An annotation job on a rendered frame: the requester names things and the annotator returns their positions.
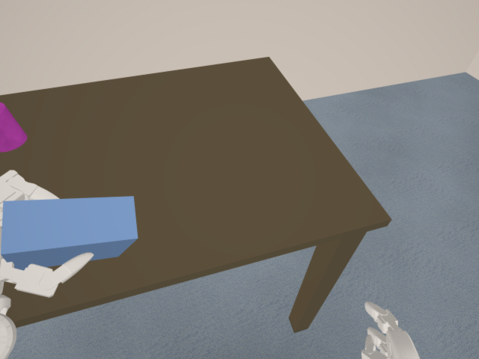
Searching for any table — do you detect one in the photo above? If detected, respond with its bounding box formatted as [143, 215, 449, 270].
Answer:
[0, 57, 392, 333]

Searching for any right robot hand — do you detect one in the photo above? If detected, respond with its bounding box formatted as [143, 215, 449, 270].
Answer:
[361, 301, 420, 359]

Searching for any left robot hand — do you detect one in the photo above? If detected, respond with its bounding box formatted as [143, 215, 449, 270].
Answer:
[0, 170, 94, 298]

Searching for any sponge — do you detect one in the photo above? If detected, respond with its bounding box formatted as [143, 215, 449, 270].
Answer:
[1, 196, 138, 271]

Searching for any robot left forearm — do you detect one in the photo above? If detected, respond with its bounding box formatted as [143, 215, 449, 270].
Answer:
[0, 295, 16, 359]

